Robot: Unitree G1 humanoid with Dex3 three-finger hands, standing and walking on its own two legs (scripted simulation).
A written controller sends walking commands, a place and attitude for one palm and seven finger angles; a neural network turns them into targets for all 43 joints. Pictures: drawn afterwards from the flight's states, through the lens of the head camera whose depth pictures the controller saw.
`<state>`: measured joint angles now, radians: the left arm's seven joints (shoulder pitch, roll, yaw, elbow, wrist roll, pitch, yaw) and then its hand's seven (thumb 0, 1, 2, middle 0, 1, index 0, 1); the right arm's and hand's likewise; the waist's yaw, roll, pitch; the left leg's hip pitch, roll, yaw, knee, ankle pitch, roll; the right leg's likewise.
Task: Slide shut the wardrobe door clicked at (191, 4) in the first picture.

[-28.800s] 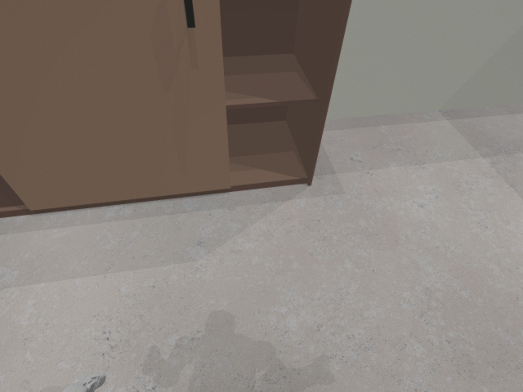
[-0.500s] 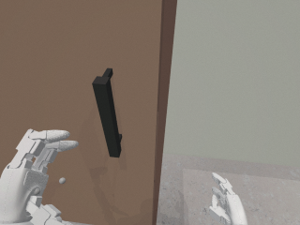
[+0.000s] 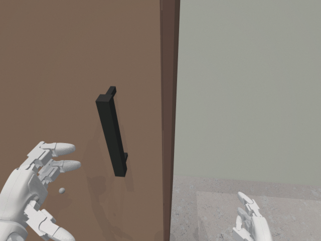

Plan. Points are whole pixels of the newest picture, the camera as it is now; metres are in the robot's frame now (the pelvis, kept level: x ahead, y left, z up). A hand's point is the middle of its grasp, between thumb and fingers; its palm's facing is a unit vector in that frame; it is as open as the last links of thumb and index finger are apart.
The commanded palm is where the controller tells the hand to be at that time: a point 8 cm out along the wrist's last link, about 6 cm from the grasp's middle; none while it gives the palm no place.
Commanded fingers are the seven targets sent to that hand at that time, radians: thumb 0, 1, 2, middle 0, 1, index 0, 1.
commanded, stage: draw the hand back to the body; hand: left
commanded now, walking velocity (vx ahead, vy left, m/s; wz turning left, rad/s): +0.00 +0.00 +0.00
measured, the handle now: (116, 134) +0.27 +0.14 +0.20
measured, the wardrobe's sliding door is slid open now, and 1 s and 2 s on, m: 0.00 0.00 0.00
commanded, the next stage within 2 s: step back with the hand held close in 1.20 s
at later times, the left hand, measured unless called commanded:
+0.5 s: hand (56, 177) +0.17 +0.23 +0.17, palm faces +0.40 -0.82 -0.41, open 12.0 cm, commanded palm +0.12 +0.28 +0.19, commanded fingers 0.00 0.36 0.64 -0.22 -0.62 -0.22 -0.62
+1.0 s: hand (53, 160) +0.20 +0.26 +0.17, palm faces +0.41 -0.83 -0.38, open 7.6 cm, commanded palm +0.15 +0.30 +0.19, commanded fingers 0.00 0.90 0.90 -0.20 -0.30 -0.20 -0.30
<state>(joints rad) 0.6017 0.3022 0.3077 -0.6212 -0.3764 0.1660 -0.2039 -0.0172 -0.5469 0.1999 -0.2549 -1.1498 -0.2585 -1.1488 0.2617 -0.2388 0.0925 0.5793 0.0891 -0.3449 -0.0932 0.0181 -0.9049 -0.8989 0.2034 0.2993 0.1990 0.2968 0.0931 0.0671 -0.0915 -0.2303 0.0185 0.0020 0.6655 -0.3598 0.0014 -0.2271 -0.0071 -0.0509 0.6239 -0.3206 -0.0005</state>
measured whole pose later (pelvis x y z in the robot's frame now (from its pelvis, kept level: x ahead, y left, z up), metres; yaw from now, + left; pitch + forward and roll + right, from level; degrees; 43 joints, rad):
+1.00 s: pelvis +0.02 +0.01 +0.01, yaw -1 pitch -4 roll +0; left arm 0.48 0.34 0.30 -0.43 -0.07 -0.10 0.10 0.01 0.82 0.86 -0.37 -0.44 -0.22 -0.34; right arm 0.19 -0.22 0.02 0.63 -0.01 -0.15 -0.06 0.02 -0.91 -0.90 0.20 0.30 0.20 0.30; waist 0.09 0.05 0.02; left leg -0.11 0.00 0.03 0.48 -0.29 0.01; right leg -0.13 -0.02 -0.03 0.46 -0.26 0.01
